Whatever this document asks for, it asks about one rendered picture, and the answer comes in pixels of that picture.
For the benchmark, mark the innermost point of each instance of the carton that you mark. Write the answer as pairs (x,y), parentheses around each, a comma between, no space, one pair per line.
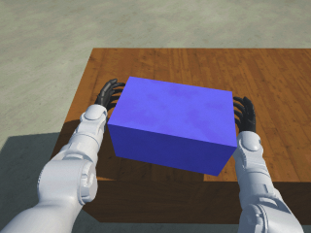
(175,125)

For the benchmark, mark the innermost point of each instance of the robot left forearm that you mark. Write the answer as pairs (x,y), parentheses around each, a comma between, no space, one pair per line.
(87,138)

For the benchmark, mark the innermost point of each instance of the left robot hand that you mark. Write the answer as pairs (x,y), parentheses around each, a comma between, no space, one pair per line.
(104,98)

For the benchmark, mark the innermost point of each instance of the robot right forearm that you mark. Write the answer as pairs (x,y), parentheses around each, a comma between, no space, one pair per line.
(254,181)

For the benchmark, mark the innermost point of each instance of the pedestal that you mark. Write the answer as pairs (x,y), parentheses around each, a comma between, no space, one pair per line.
(276,80)

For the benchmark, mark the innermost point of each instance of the right robot hand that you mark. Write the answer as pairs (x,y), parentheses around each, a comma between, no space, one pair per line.
(247,116)

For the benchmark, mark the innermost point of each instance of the robot left upper arm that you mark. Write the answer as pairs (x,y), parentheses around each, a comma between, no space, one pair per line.
(65,186)

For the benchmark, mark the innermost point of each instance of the robot right upper arm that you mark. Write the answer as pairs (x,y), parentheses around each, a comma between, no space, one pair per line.
(257,218)

